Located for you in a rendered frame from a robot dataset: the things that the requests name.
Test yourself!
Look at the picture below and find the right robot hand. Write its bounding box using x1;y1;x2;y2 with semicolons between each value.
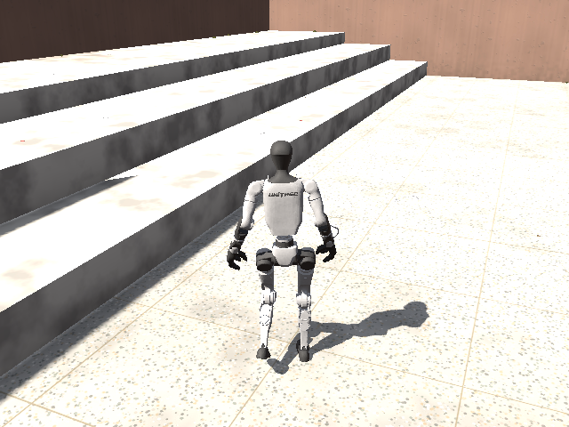
316;244;337;262

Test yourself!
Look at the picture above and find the right robot thigh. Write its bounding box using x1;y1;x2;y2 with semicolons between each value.
296;247;316;309

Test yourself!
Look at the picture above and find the left robot forearm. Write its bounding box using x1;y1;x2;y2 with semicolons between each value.
228;216;248;254

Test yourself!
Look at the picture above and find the robot torso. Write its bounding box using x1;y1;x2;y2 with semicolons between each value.
262;174;304;267

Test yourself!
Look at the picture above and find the robot right upper arm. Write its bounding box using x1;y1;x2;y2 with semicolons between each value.
301;179;327;227

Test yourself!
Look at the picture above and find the left robot hand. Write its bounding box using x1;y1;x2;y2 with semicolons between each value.
227;250;247;270

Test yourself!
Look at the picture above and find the right robot forearm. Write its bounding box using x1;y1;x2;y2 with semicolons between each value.
318;213;334;247

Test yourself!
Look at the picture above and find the robot left upper arm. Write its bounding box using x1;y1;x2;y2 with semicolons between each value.
240;180;264;230

